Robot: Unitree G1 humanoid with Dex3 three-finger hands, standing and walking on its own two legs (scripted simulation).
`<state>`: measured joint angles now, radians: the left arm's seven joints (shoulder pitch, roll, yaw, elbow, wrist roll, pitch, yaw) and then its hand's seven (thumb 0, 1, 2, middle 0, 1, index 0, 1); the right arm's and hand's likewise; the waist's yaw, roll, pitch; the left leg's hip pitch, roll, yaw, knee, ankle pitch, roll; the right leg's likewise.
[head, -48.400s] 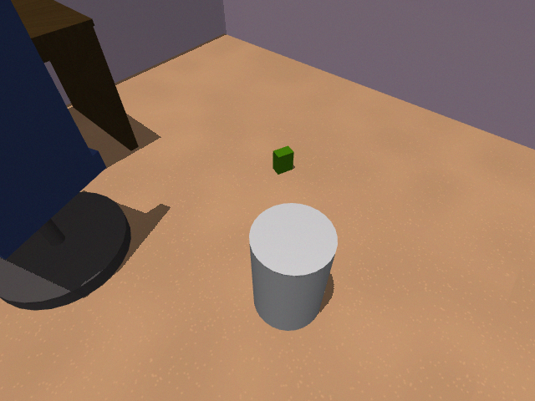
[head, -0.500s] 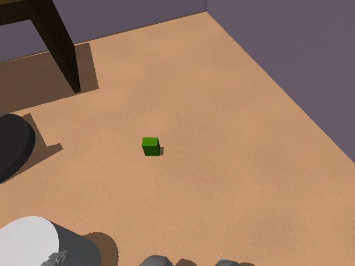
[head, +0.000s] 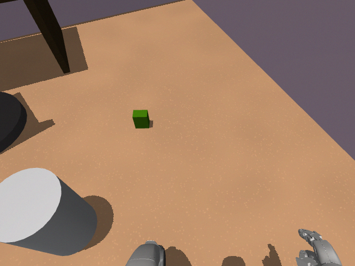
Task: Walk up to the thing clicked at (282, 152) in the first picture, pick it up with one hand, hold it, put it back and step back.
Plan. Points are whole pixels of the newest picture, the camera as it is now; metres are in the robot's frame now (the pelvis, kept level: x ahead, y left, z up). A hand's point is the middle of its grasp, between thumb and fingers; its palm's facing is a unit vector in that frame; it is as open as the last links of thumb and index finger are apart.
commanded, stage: step back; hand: left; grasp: from above
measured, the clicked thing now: (141, 119) +1.01 +0.31 -0.69
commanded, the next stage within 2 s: stand in 1.12 s
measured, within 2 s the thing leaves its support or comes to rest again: neither
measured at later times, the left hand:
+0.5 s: hand out of the picture +0.00 +0.29 -0.13, palm faces +0.08 -0.93 -0.37, open 7.4 cm
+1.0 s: hand out of the picture +0.07 +0.26 -0.13, palm faces +0.13 -0.92 -0.38, open 7.4 cm
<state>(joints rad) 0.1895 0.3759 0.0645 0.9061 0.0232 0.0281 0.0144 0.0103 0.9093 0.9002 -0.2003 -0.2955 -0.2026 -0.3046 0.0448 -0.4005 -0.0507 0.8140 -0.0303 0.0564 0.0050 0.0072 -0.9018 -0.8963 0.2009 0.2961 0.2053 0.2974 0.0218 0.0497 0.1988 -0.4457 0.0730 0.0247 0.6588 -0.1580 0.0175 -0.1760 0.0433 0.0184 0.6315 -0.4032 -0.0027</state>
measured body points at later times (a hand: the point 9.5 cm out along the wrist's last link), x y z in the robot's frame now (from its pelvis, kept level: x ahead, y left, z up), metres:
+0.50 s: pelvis -0.06 +0.00 +0.02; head -0.05 +0.02 +0.47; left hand -0.01 +0.34 -0.10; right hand -0.01 -0.31 -0.10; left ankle -0.09 +0.13 -0.72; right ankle -0.01 -0.13 -0.67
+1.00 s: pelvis +0.00 -0.02 +0.00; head +0.03 -0.02 +0.45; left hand +0.07 +0.31 -0.11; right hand +0.10 -0.32 -0.13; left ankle +0.00 +0.12 -0.72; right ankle +0.05 -0.13 -0.72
